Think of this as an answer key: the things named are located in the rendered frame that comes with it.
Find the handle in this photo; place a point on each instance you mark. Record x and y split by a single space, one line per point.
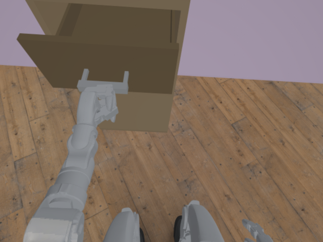
119 87

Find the cabinet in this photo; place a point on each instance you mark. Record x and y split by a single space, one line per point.
143 112

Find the robot left upper arm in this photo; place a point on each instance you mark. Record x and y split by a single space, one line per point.
56 225

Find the robot left thigh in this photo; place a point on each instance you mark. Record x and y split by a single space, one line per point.
124 227

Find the robot right thigh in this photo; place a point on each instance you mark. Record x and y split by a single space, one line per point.
200 224

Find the robot left forearm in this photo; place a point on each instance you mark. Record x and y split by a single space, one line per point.
69 190

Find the robot left hand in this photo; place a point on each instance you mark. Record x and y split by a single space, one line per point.
89 105

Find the drawer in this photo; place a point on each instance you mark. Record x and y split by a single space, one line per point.
108 40

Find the robot thigh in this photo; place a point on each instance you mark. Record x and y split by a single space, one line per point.
200 224
124 227

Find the robot right hand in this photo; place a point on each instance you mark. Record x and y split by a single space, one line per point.
256 231

